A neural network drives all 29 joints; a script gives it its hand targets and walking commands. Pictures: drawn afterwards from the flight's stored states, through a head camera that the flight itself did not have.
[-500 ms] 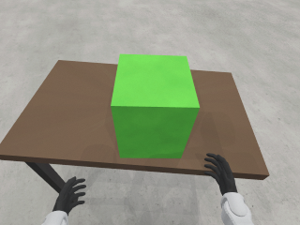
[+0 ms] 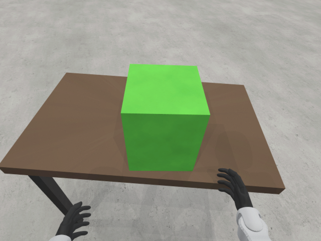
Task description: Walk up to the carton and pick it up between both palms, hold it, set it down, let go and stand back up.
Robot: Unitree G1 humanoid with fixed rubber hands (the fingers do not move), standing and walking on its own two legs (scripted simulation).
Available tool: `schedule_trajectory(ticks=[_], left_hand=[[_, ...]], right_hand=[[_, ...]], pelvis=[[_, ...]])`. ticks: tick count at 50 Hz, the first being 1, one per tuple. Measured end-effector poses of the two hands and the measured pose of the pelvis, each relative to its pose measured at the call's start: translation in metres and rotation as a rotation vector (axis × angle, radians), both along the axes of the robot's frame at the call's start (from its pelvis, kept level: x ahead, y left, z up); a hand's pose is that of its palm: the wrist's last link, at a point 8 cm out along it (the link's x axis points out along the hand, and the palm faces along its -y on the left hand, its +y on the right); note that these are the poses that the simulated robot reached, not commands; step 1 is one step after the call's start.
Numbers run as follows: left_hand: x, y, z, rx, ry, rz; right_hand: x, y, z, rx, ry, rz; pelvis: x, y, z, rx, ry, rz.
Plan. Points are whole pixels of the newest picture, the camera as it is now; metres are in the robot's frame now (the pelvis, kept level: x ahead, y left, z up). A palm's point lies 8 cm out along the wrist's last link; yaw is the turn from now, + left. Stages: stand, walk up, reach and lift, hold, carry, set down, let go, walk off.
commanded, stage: let go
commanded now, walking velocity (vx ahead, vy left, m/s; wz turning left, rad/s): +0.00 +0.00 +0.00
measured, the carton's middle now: (162, 119) +0.44 -0.01 +0.05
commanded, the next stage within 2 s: stand in 0.44 s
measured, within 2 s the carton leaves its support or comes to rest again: neither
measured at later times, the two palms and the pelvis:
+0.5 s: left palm (63, 236) +0.15 +0.23 -0.07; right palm (241, 200) +0.22 -0.21 -0.01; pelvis +0.00 +0.00 +0.00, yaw +0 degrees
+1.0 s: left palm out of the picture +0.13 +0.29 -0.07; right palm (243, 202) +0.21 -0.21 -0.01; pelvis -0.02 +0.01 -0.01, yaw +0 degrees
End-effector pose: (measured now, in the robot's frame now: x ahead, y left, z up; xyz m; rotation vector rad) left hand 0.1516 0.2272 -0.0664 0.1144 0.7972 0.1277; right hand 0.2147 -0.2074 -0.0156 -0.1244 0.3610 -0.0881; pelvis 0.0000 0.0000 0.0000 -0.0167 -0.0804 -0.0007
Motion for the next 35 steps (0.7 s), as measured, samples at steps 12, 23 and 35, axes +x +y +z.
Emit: schedule_trajectory(ticks=[12,23,35], left_hand=[[0.001,0.0,-0.002,0.009,0.018,-0.007],[0.001,0.0,-0.001,0.01,0.011,-0.008],[-0.01,0.048,0.007,0.138,-0.077,-0.053]], right_hand=[[0.0,0.0,0.0,-0.02,0.002,0.017],[0.0,0.0,0.001,-0.02,0.004,0.018],[-0.003,-0.003,0.003,-0.105,0.035,0.072]], pelvis=[[0.0,0.0,0.0,0.0,-0.002,0.0],[-0.002,0.0,0.0,0.0,-0.008,0.0],[-0.012,0.007,-0.004,-0.01,0.022,-0.003]])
